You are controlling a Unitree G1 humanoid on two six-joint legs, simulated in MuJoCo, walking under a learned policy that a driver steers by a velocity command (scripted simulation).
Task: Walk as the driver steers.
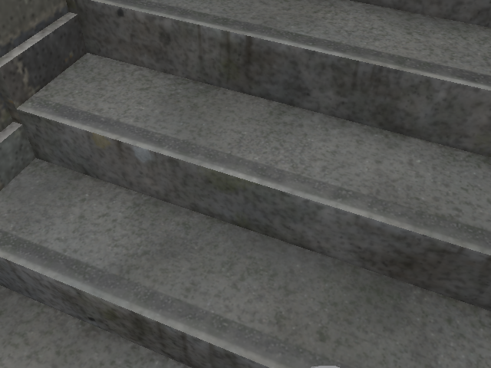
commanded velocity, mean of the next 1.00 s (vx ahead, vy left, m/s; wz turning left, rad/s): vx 0.49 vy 0.00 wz -0.43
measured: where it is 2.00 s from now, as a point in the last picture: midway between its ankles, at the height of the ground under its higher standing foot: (342, 49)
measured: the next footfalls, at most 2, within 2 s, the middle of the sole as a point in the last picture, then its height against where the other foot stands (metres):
right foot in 0.18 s outside the picture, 0.17 m higher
left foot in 0.64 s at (244, 284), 0.17 m higher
